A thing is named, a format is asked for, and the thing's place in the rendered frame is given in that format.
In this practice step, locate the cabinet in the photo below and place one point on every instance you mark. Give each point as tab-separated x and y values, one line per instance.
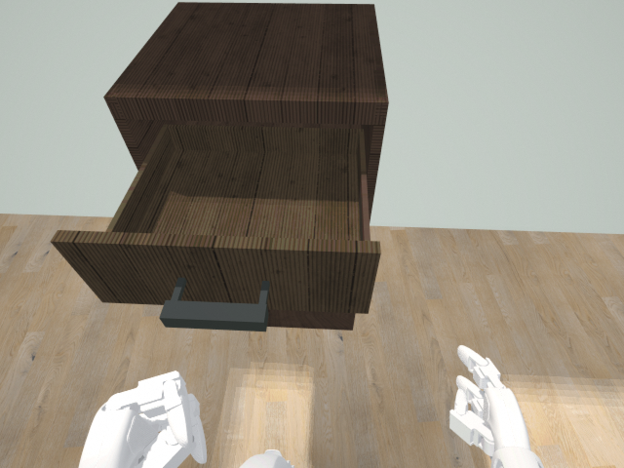
287	65

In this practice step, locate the robot left hand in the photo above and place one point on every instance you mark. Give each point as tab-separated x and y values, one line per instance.
119	435

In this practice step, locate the right robot forearm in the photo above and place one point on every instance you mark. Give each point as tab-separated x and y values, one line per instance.
515	457

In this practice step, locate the robot right hand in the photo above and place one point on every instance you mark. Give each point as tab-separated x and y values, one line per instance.
495	420

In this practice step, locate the handle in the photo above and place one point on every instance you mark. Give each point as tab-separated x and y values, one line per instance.
215	315

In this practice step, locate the drawer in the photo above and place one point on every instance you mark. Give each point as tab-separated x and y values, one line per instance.
227	207

